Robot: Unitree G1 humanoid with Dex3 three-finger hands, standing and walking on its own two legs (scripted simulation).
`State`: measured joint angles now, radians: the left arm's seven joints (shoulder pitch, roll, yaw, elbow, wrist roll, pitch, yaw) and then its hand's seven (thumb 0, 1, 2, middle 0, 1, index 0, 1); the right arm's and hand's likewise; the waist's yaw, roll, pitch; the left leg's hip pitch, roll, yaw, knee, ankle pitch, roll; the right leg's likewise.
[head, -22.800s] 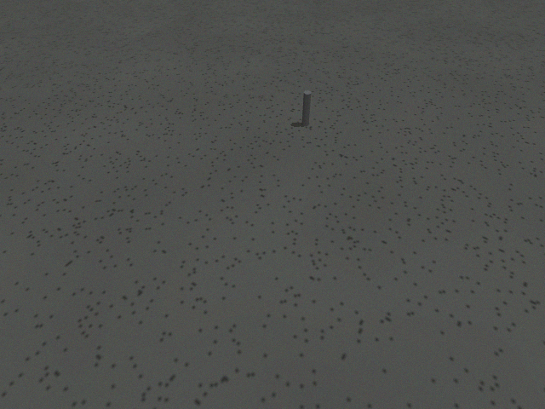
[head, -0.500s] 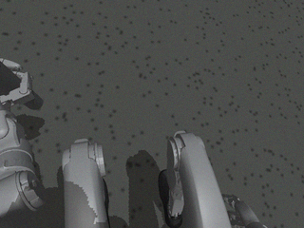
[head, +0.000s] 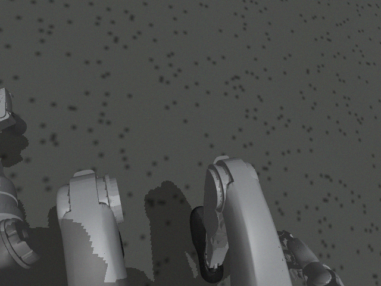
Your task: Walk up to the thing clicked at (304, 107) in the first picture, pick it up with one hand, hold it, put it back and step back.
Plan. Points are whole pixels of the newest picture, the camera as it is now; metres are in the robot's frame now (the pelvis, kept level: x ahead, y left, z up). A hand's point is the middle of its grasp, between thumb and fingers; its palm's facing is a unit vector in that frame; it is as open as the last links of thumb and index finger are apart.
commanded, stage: crouch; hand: left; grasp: from the side
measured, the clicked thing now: out of the picture +0.44 +0.35 -0.10
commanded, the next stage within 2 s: lower in 0.14 s
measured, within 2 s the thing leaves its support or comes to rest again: rests again in 1.18 s
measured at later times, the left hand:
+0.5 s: hand (7, 109) +0.45 +0.33 -0.12, palm faces +0.44 -0.90 -0.02, open 5.5 cm
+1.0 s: hand (15, 112) +0.45 +0.33 -0.16, palm faces +0.43 -0.90 -0.02, open 5.5 cm
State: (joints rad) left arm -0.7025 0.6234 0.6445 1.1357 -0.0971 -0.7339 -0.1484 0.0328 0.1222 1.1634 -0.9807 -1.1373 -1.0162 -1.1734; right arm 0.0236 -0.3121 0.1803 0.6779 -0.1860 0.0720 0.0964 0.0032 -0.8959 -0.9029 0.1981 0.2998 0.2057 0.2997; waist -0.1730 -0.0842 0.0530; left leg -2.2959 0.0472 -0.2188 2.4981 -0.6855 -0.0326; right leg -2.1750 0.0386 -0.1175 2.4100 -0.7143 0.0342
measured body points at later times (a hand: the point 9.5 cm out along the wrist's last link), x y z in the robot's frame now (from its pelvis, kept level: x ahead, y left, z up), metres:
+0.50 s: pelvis +0.00 +0.00 -0.01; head +0.23 +0.12 +0.35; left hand +0.42 +0.37 -0.12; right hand +0.11 -0.27 -0.10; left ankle +0.08 +0.14 -0.28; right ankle +0.10 -0.12 -0.28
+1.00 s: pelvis -0.01 +0.01 -0.02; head +0.24 +0.14 +0.33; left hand +0.43 +0.38 -0.15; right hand +0.11 -0.27 -0.08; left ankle +0.08 +0.14 -0.28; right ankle +0.10 -0.12 -0.28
